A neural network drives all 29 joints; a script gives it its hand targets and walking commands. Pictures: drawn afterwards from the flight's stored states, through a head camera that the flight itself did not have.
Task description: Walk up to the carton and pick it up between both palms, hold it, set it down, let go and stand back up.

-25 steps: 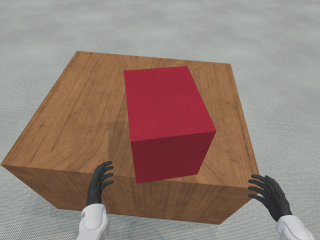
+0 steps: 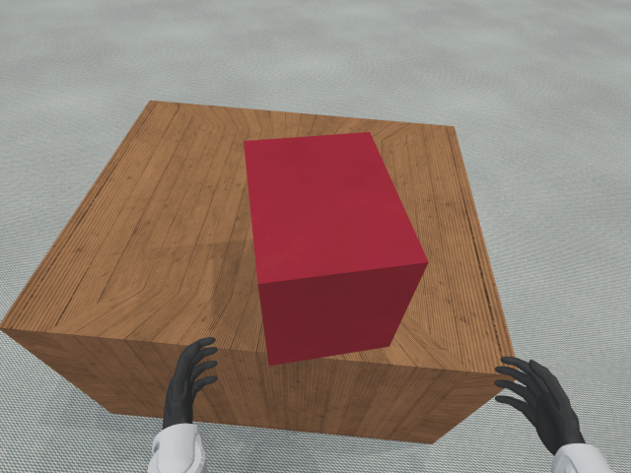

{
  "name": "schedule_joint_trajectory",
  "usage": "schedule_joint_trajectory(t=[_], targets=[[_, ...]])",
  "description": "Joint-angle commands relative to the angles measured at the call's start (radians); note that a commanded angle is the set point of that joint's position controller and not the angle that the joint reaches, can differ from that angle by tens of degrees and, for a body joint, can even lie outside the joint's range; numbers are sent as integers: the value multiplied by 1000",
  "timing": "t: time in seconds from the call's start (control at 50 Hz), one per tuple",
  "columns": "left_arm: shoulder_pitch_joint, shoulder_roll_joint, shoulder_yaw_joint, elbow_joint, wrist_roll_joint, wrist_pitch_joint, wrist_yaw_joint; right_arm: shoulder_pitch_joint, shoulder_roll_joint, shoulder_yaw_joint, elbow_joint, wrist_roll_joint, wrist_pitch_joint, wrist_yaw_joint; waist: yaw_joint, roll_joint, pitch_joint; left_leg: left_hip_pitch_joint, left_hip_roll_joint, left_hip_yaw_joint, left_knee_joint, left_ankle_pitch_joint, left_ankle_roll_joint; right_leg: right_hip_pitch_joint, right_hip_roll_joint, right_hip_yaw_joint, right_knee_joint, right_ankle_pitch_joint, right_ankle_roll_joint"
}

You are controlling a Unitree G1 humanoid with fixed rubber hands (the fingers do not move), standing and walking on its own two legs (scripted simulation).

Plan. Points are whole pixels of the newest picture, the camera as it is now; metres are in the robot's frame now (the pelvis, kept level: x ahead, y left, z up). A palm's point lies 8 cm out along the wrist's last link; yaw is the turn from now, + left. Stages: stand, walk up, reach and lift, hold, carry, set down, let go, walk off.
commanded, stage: set down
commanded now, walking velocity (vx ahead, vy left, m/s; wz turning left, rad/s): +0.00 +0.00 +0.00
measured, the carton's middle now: (319, 248) +0.50 +0.02 -0.06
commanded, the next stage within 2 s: let go in 1.76 s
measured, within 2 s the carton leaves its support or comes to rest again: neither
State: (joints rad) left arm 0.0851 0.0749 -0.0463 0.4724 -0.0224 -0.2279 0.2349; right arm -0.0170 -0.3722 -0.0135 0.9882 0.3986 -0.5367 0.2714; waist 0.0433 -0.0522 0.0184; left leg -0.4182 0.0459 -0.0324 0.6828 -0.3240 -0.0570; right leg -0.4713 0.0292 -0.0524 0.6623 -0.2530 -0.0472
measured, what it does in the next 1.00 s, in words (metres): stands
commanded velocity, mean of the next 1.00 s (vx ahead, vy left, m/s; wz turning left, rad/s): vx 0.00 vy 0.00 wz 0.00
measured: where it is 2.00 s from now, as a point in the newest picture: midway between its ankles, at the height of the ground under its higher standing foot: outside the picture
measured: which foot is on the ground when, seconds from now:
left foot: down 0.00-1.00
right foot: down 0.00-1.00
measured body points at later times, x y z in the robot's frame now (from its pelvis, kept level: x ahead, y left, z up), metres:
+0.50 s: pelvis +0.02 +0.02 +0.00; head +0.05 +0.05 +0.45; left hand +0.23 +0.22 -0.06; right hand +0.22 -0.25 -0.05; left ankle +0.02 +0.15 -0.72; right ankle +0.06 -0.09 -0.72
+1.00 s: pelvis +0.03 +0.03 +0.01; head +0.04 +0.06 +0.46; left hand +0.23 +0.23 -0.07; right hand +0.20 -0.23 -0.06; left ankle +0.02 +0.15 -0.72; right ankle +0.06 -0.09 -0.72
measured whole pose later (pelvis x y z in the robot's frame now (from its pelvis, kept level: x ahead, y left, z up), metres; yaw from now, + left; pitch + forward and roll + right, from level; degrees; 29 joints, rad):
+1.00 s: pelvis +0.03 +0.03 +0.01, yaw +0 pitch -3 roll -2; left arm 0.15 0.12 0.00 0.48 0.05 0.04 0.11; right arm 0.13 -0.28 -0.01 0.87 0.16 -0.35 0.12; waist 0.01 -0.04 0.06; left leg -0.21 0.04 -0.03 0.62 -0.36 -0.03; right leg -0.24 0.03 -0.05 0.54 -0.26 -0.03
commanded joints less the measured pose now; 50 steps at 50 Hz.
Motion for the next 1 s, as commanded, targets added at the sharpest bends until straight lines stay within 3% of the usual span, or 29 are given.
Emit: schedule_joint_trajectory(t=[0.0, 0.02, 0.04, 0.06, 0.08, 0.2, 0.22, 0.28, 0.3, 0.34, 0.36, 0.38, 0.42, 0.5, 0.56, 0.6, 0.62, 0.64, 0.66, 0.68, 0.74, 0.76, 0.8, 0.82, 0.86, 0.9, 0.92, 0.94, 0.98], targets=[[-39, 77, 39, -93, 41, 26, -36, -21, -89, 45, -129, -42, 15, -41, -22, -37, -211, 50, -49, 19, -148, -1, 63, 330, -85, 219, -203, -252, 19], [-44, 79, 34, -188, 31, 19, -21, -52, -105, 35, -185, -30, 13, -35, -1, -29, -232, 50, -42, 9, -153, 39, 53, 333, -80, 204, -202, -230, 16], [-45, 80, 26, -131, 27, 30, -28, -36, -92, 26, -162, -42, 29, -39, -28, -28, -203, 47, -51, 9, -144, 22, 56, 327, -84, 202, -208, -252, 15], [-75, 81, 22, -212, 25, 17, -11, -61, -98, 21, -193, -28, 22, -27, -6, -11, -224, 41, -42, 18, -154, 28, 57, 302, -72, 186, -194, -236, 8], [-44, 81, 27, -120, 26, 45, -29, -35, -81, 37, -145, -42, 43, -40, -12, -37, -171, 29, -49, 26, -155, 4, 60, 309, -78, 195, -202, -220, 12], [23, 95, 55, -139, 56, 32, -47, 22, -75, 29, -175, -79, 32, -63, -11, -13, -222, 11, -63, 50, -163, 115, 45, 410, -55, 169, -173, -7, 14], [32, 106, 61, -160, 50, 28, -49, 23, -80, 30, -195, -78, 28, -65, -7, -41, -236, 10, -66, 46, -166, 127, 51, 434, -65, 178, -181, 19, 17], [18, 113, 65, -59, 59, 39, -72, 40, -26, 43, -124, -101, 41, -82, -20, -17, -195, 11, -64, 67, -180, 72, 51, 419, -66, 183, -179, 11, 20], [33, 112, 68, -135, 69, 46, -64, 35, -57, 18, -178, -101, 37, -78, -15, 3, -246, 34, -57, 52, -188, 109, 42, 436, -62, 168, -183, 21, 14], [50, 95, 56, -107, 62, 42, -67, 55, -52, 19, -142, -102, 30, -81, -18, 21, -217, 50, -54, 50, -174, 147, 37, 408, -46, 145, -170, 74, 8], [56, 90, 46, -238, 65, 31, -47, 28, -86, -8, -223, -92, 13, -68, -6, 37, -301, 87, -46, 35, -182, 198, 28, 429, -33, 119, -168, 104, 3], [78, 97, 53, -129, 78, 49, -69, 67, -56, 19, -159, -96, 28, -85, -22, 21, -246, 76, -55, 59, -176, 184, 29, 429, -31, 128, -169, 131, 6], [60, 86, 45, -88, 66, 56, -82, 62, -53, 12, -138, -110, 33, -92, -27, 30, -215, 84, -54, 58, -194, 173, 30, 401, -29, 120, -180, 127, 5], [50, 96, 47, -164, 74, 79, -76, 53, -50, -7, -179, -132, 52, -96, -22, 40, -219, 139, -43, 43, -216, 187, 28, 382, -26, 104, -194, 116, 3], [20, 112, 49, -116, 78, 129, -86, 51, -34, -17, -176, -156, 91, -111, -32, 48, -166, 141, -44, 58, -235, 116, 38, 360, -44, 117, -220, 44, 9], [27, 119, 51, -161, 74, 134, -84, 57, -33, -13, -214, -159, 99, -110, -31, 36, -178, 155, -48, 57, -241, 136, 38, 376, -40, 104, -223, 71, 13], [40, 124, 65, -115, 77, 144, -90, 71, -17, -22, -196, -183, 108, -120, -32, 26, -142, 137, -51, 63, -242, 122, 38, 376, -47, 110, -228, 58, 10], [13, 132, 60, -147, 72, 174, -93, 51, -21, -31, -226, -191, 125, -125, -37, 54, -158, 160, -50, 74, -253, 126, 39, 381, -52, 112, -232, 63, 14], [32, 141, 60, -126, 73, 169, -99, 63, -19, -34, -207, -194, 122, -132, -47, 28, -146, 154, -52, 74, -248, 139, 35, 388, -51, 104, -227, 92, 13], [41, 120, 63, -123, 79, 183, -102, 74, -12, -30, -205, -211, 135, -134, -50, 58, -136, 177, -53, 73, -261, 149, 34, 392, -47, 105, -236, 115, 8], [58, 122, 49, -177, 83, 198, -110, 98, -26, -44, -225, -211, 146, -139, -49, 51, -153, 200, -45, 66, -264, 204, 30, 408, -38, 80, -228, 199, 6], [86, 110, 49, -197, 92, 190, -105, 119, -23, -46, -230, -212, 136, -141, -45, 76, -159, 200, -46, 61, -260, 241, 21, 438, -31, 76, -222, 243, 2], [90, 142, 66, -98, 93, 227, -134, 125, 15, -36, -188, -248, 163, -167, -58, 66, -93, 207, -60, 81, -262, 214, 23, 422, -40, 82, -240, 243, 10], [77, 148, 80, -138, 94, 230, -134, 108, 14, -26, -240, -245, 161, -168, -55, 43, -109, 199, -67, 87, -264, 207, 28, 436, -42, 81, -240, 227, 17], [93, 115, 54, -187, 95, 228, -125, 113, -6, -50, -246, -244, 159, -161, -48, 75, -120, 236, -55, 69, -272, 258, 16, 425, -29, 57, -237, 253, 1], [105, 135, 70, -128, 99, 242, -138, 128, 39, -36, -234, -263, 174, -170, -45, 60, -74, 225, -60, 81, -278, 226, 22, 423, -34, 68, -249, 231, 6], [94, 139, 70, -191, 94, 244, -130, 117, 22, -50, -278, -265, 167, -168, -37, 80, -103, 230, -60, 87, -280, 240, 16, 427, -31, 57, -245, 234, 5], [103, 150, 74, -132, 98, 256, -146, 132, 42, -38, -258, -278, 177, -181, -56, 42, -75, 217, -65, 90, -277, 221, 27, 437, -41, 72, -253, 245, 11], [94, 160, 75, -162, 92, 264, -146, 117, 40, -42, -287, -294, 185, -187, -51, 45, -92, 228, -68, 89, -277, 239, 26, 426, -42, 64, -254, 250, 10]])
